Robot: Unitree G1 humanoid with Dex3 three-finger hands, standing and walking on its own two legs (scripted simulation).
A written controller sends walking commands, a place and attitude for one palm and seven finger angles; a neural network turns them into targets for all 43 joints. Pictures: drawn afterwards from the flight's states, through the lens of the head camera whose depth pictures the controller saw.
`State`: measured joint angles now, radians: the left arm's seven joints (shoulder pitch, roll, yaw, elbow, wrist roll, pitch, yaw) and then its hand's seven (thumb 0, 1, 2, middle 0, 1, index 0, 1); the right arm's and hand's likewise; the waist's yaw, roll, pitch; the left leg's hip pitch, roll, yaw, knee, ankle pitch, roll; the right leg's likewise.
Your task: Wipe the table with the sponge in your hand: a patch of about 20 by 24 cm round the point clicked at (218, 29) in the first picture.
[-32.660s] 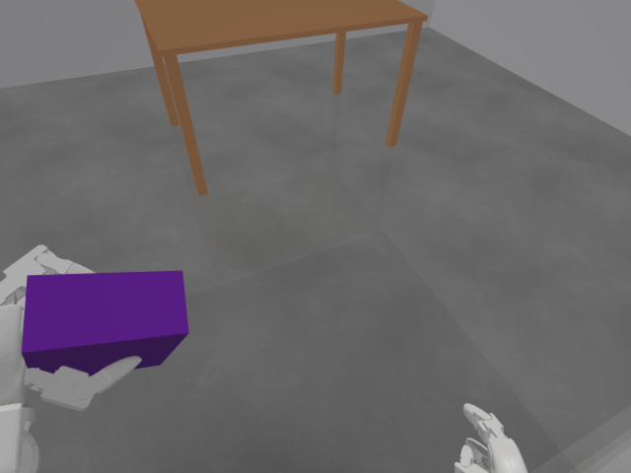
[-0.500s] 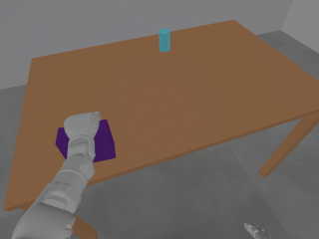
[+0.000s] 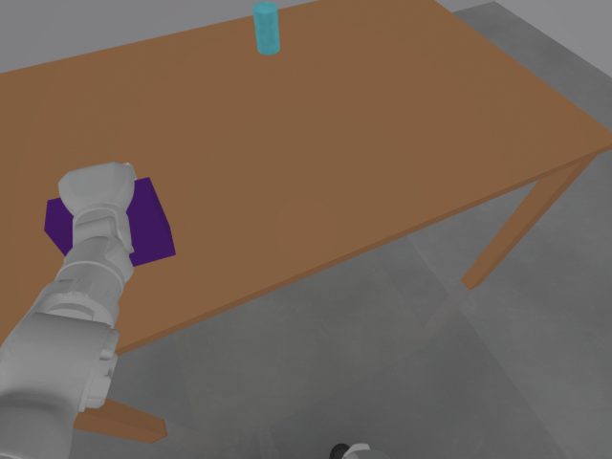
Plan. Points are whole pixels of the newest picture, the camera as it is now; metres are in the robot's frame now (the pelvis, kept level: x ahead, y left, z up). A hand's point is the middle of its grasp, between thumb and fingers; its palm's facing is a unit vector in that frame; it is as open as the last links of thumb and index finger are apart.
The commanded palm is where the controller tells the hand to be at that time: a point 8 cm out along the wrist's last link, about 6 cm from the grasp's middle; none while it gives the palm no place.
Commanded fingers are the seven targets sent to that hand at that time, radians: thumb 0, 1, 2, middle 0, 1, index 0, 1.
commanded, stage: wipe forward along the middle lane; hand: left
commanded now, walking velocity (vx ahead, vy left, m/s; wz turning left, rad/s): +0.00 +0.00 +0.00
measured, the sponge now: (121, 237) +0.44 +0.28 -0.02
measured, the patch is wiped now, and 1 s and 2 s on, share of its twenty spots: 1.00 1.00 1.00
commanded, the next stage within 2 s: slide back across to the first lane in 0.56 s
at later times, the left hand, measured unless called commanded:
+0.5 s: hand (108, 190) +0.50 +0.29 +0.03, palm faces -0.13 +0.03 -0.99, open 10.0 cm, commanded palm +0.49 +0.29 +0.06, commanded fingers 0.00 0.10 1.30 -1.20 -1.60 -1.20 -1.60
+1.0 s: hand (91, 178) +0.51 +0.32 +0.03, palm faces -0.12 +0.00 -0.99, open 10.0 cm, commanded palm +0.49 +0.33 +0.08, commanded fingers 0.00 0.10 1.30 -1.20 -1.60 -1.20 -1.60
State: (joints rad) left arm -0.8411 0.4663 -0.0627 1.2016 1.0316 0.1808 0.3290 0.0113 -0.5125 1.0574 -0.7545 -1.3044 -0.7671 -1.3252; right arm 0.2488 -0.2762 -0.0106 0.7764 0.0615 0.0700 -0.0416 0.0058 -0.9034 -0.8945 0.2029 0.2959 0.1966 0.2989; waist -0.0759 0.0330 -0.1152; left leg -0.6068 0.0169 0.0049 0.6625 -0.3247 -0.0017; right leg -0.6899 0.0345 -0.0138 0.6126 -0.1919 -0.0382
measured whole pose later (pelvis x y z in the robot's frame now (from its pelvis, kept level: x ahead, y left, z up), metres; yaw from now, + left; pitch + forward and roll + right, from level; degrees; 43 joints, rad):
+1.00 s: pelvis +0.03 +0.03 +0.00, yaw -1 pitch +20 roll -2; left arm -0.94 0.60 0.04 1.24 1.09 0.17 0.27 0.00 -0.52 1.07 -0.76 -1.30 -0.77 -1.33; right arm 0.32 -0.27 0.01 0.74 0.05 0.13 0.00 0.00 -0.90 -0.89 0.20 0.30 0.20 0.30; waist -0.13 0.03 -0.13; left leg -0.66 0.02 0.02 0.71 -0.39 0.03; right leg -0.74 0.03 0.00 0.62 -0.23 -0.01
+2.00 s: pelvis +0.05 +0.04 +0.01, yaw +0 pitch +15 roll -2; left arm -0.59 0.53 0.00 0.92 1.04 0.13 0.29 -0.01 -0.47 1.04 -0.72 -1.32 -0.72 -1.35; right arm 0.25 -0.27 -0.03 0.72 0.06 0.18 0.00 0.00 -0.90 -0.89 0.20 0.30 0.20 0.30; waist -0.02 0.03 -0.14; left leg -0.49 -0.01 0.01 0.63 -0.40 0.04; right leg -0.56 0.01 0.00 0.55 -0.25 0.01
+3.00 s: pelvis +0.05 +0.03 +0.01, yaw +0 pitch +6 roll -1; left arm -0.10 0.40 -0.12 0.34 1.00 0.31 0.27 0.02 -0.45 1.04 -0.69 -1.34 -0.70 -1.36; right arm 0.12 -0.26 -0.01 0.66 0.07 0.13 -0.01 0.01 -0.90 -0.89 0.20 0.30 0.20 0.30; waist 0.06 0.05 -0.10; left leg -0.29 -0.01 0.00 0.56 -0.38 0.03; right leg -0.38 0.01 -0.01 0.53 -0.26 0.00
